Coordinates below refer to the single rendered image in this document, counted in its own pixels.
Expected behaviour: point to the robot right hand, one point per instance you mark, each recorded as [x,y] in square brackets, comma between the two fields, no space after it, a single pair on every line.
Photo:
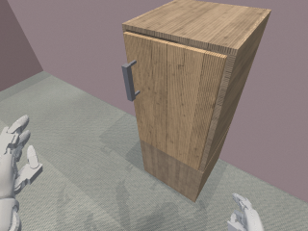
[249,220]

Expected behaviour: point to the robot left hand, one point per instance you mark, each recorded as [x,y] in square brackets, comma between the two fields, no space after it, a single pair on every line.
[12,140]

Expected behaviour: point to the cupboard door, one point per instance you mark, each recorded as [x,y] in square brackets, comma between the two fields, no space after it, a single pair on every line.
[178,87]

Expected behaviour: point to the handle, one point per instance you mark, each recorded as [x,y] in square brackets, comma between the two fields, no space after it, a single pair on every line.
[128,81]

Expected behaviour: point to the left robot forearm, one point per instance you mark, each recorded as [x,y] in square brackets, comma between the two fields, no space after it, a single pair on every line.
[9,218]

